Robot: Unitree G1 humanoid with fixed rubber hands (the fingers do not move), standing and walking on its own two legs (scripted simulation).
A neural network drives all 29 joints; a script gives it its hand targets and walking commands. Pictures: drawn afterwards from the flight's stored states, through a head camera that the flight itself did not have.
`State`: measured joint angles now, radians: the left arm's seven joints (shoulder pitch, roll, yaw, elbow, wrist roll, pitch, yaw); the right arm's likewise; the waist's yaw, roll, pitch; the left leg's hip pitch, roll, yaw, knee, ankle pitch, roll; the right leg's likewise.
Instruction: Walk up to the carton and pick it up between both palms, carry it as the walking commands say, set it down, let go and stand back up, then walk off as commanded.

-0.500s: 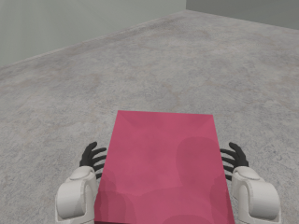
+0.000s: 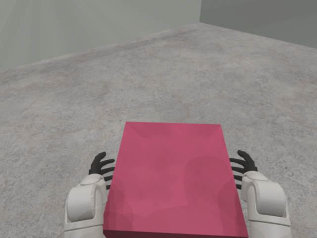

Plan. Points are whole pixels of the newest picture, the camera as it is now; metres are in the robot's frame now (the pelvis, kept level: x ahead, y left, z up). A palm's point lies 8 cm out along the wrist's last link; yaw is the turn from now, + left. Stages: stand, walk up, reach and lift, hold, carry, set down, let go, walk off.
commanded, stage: carry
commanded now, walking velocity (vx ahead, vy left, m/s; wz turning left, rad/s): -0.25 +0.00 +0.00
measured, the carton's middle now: (171, 182) +0.31 +0.00 +0.00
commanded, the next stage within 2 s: none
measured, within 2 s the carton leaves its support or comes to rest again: neither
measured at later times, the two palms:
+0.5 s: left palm (95, 204) +0.20 +0.17 +0.07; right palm (263, 206) +0.21 -0.19 +0.07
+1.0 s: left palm out of the picture +0.08 +0.19 +0.08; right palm out of the picture +0.08 -0.17 +0.08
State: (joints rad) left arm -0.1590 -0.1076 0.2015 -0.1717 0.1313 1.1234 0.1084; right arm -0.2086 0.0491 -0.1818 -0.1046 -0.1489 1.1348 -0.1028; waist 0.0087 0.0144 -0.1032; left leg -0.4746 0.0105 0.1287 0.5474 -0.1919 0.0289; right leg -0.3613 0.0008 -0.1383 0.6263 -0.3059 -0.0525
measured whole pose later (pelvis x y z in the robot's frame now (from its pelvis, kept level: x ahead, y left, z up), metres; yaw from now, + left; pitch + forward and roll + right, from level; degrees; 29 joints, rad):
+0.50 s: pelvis -0.06 -0.01 +0.00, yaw +1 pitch +1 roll +1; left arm -0.15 -0.12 0.20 -0.35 0.13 1.16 0.10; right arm -0.19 0.05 -0.17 -0.27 -0.11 1.17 -0.12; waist -0.02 -0.02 0.01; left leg -0.38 0.03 0.08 0.60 -0.23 -0.01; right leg -0.47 -0.05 -0.15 0.56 -0.12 -0.07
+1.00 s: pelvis -0.18 +0.00 +0.01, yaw +1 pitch +1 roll -2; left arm -0.12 -0.10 0.21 -0.35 0.12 1.16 0.05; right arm -0.10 0.13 -0.18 -0.36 -0.13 1.16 -0.15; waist 0.00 0.04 -0.01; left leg -0.38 0.08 0.06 0.57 -0.21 0.00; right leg -0.63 -0.01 -0.09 1.05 -0.38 0.01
